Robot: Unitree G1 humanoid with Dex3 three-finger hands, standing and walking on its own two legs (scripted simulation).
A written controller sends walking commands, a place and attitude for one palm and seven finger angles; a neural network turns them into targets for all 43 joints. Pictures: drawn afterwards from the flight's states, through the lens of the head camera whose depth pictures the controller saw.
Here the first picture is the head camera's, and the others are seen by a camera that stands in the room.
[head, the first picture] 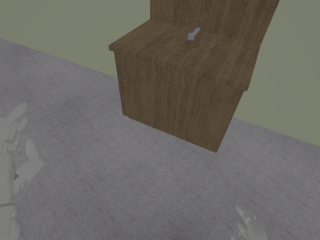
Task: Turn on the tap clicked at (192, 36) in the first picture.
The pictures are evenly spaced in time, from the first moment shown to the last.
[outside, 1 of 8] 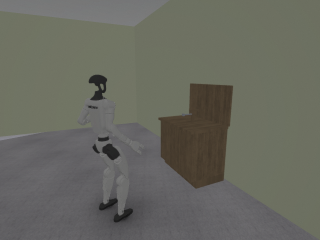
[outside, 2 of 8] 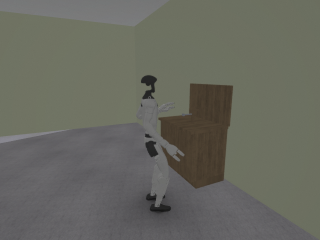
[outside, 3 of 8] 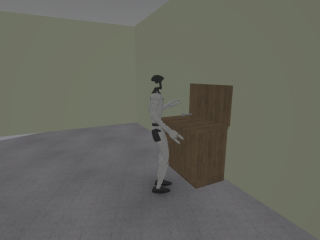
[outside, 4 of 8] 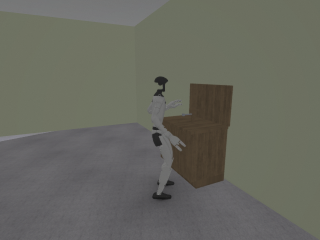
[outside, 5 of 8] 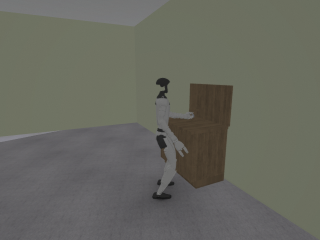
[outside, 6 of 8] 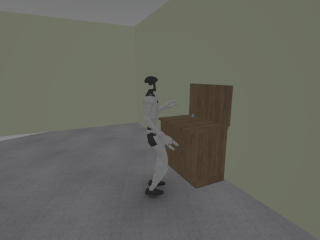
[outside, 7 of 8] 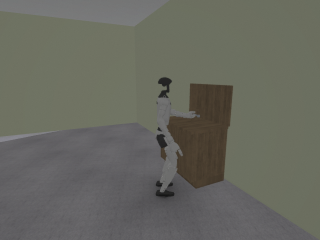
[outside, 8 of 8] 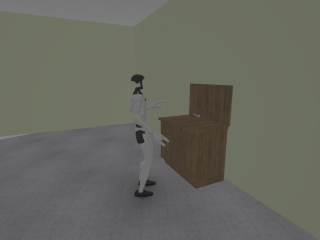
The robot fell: no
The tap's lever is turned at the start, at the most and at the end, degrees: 0 82 82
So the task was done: yes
